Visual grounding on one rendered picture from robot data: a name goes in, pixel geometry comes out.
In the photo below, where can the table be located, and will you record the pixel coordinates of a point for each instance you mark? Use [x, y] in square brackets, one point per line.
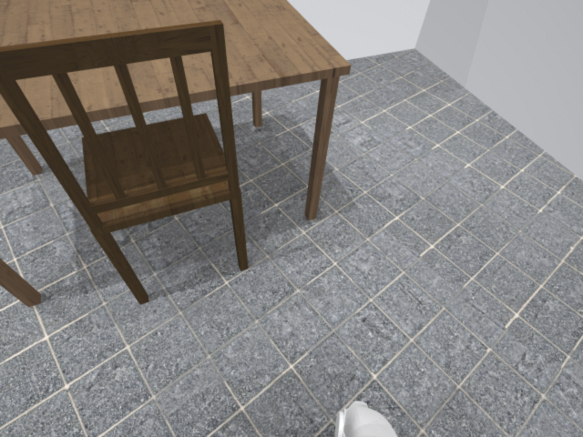
[269, 44]

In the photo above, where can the robot right thigh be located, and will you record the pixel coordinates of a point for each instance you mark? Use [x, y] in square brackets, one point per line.
[358, 421]

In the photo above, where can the chair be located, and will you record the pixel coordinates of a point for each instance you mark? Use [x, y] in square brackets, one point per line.
[143, 173]

